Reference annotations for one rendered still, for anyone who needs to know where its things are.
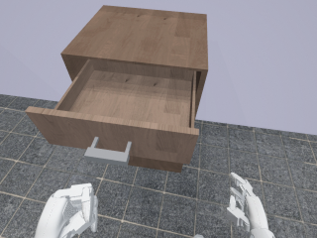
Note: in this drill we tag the robot right forearm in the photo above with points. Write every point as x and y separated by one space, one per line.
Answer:
260 233

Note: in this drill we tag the drawer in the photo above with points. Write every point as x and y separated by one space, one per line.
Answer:
151 106

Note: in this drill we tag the left robot hand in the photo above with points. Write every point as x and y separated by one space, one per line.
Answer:
75 205

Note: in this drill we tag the right robot hand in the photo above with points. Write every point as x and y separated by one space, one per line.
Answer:
250 214

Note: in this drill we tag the cabinet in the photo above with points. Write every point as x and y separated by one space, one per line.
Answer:
149 37

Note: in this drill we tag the handle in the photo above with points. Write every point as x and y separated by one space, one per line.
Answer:
117 158

